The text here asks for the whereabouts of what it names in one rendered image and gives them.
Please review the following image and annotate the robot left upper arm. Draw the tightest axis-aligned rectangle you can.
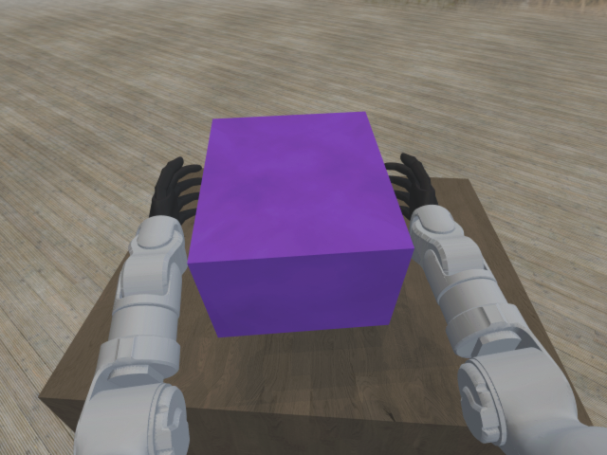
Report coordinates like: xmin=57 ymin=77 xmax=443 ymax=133
xmin=76 ymin=383 xmax=190 ymax=455

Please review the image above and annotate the left robot hand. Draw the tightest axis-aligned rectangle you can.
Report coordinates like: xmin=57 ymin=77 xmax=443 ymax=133
xmin=149 ymin=156 xmax=202 ymax=225

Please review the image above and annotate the right robot hand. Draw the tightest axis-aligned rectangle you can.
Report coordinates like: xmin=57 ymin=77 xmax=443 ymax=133
xmin=384 ymin=153 xmax=439 ymax=221

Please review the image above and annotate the right robot forearm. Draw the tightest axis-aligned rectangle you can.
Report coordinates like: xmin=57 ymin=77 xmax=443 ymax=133
xmin=409 ymin=205 xmax=578 ymax=417

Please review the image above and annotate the left robot forearm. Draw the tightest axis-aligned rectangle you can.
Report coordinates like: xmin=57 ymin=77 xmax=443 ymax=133
xmin=73 ymin=215 xmax=188 ymax=455

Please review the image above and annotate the pedestal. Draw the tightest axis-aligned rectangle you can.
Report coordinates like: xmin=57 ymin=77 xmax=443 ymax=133
xmin=38 ymin=168 xmax=593 ymax=455

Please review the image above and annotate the robot right upper arm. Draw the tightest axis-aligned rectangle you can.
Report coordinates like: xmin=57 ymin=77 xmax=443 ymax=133
xmin=457 ymin=347 xmax=607 ymax=455

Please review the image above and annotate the carton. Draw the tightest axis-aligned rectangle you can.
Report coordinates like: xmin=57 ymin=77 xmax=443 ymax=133
xmin=187 ymin=112 xmax=414 ymax=337

